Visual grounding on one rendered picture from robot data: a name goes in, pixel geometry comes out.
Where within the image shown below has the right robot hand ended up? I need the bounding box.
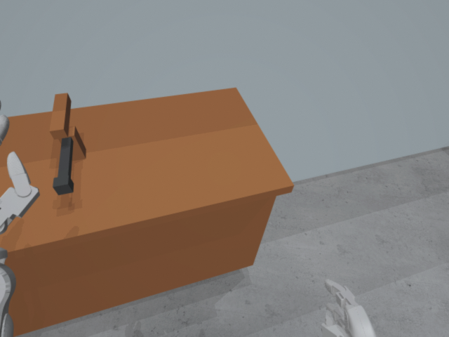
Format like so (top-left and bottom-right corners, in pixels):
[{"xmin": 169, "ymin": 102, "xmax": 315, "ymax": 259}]
[{"xmin": 321, "ymin": 279, "xmax": 377, "ymax": 337}]

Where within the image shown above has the left robot forearm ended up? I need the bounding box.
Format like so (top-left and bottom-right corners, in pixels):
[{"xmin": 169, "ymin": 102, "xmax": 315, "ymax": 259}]
[{"xmin": 0, "ymin": 247, "xmax": 16, "ymax": 337}]

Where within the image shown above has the left robot hand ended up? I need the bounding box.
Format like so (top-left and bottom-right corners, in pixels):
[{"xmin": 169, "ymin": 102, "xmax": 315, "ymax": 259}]
[{"xmin": 0, "ymin": 101, "xmax": 40, "ymax": 234}]

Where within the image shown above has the tap lever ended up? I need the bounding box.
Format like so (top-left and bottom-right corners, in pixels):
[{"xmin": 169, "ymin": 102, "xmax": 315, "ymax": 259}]
[{"xmin": 53, "ymin": 137, "xmax": 74, "ymax": 195}]

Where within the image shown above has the counter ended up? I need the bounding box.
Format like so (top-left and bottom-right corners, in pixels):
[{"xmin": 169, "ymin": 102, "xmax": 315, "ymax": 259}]
[{"xmin": 0, "ymin": 88, "xmax": 294, "ymax": 337}]

